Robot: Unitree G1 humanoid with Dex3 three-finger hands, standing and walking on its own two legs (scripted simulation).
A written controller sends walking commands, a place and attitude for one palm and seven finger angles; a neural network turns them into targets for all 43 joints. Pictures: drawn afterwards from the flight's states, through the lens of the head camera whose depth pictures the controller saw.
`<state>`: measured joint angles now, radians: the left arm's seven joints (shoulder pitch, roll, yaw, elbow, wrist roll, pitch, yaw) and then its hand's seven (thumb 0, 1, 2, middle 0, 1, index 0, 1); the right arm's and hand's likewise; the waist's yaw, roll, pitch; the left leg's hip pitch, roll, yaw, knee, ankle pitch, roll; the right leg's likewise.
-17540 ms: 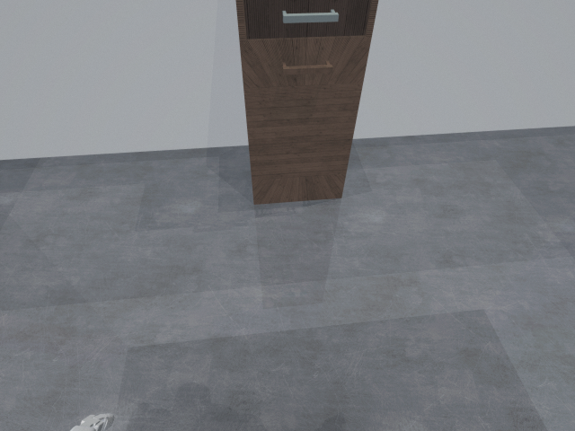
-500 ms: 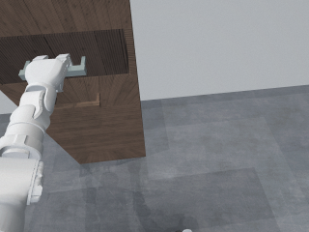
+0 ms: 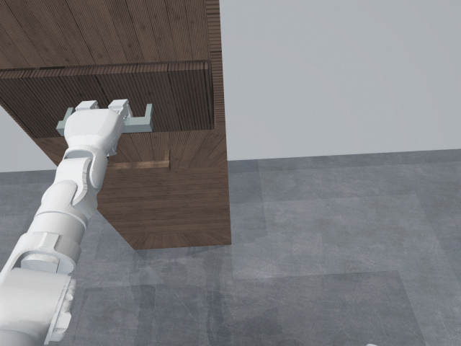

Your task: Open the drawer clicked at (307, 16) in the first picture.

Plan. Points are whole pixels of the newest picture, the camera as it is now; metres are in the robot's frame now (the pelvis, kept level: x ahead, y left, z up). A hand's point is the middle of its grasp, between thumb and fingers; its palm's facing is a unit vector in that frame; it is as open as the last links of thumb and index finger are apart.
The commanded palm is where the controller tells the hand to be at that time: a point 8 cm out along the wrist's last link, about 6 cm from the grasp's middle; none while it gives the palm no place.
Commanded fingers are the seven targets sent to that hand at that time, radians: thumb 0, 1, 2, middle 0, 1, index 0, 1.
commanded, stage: pull the drawer open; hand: left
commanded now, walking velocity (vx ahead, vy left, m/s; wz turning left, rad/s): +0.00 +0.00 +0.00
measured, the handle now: (108, 118) +0.50 +0.25 +0.09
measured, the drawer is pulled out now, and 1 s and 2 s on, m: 0.02 0.06 0.15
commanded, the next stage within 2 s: none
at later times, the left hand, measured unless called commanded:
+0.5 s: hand (107, 155) +0.43 +0.24 +0.07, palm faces +0.00 -0.02 -1.00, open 5.5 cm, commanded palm +0.37 +0.24 +0.13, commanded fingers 0.00 0.90 0.90 -0.40 -1.35 -0.40 -1.35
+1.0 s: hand (103, 165) +0.40 +0.24 +0.07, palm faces -0.01 -0.01 -1.00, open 5.6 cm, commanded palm +0.36 +0.24 +0.13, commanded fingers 0.00 0.90 0.90 -0.40 -1.35 -0.40 -1.35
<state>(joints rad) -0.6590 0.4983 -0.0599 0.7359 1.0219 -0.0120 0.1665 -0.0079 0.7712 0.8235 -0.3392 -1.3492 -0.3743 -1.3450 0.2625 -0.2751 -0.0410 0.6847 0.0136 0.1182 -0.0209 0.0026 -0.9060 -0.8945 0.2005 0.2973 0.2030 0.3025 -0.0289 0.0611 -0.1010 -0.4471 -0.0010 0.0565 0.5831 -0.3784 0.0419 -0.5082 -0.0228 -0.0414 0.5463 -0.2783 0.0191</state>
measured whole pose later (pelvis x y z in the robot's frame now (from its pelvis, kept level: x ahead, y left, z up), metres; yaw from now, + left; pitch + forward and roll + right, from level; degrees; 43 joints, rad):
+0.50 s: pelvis -0.01 -0.01 +0.00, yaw -2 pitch +14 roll -1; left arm -0.54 0.53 0.03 0.67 1.00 -0.04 0.18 0.01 0.77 0.80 -0.33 -1.35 -0.37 -1.34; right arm 0.35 -0.28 -0.07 0.68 0.01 0.14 -0.01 0.00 -0.91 -0.89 0.20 0.30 0.20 0.30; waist -0.05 0.07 -0.10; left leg -0.45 0.01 0.08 0.58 -0.36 0.03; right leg -0.52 0.00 -0.02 0.55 -0.26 0.01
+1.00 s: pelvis -0.03 -0.01 +0.00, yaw +0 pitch +11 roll +0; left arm -0.63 0.50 -0.02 0.78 1.05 -0.08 0.18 0.00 0.74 0.82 -0.36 -1.34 -0.37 -1.33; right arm 0.23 -0.25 -0.03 0.64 0.01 0.09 -0.04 0.00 -0.91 -0.89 0.20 0.30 0.20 0.30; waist -0.02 0.06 -0.09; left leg -0.44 0.00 0.05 0.59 -0.35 0.03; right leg -0.51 -0.02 -0.03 0.58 -0.26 0.00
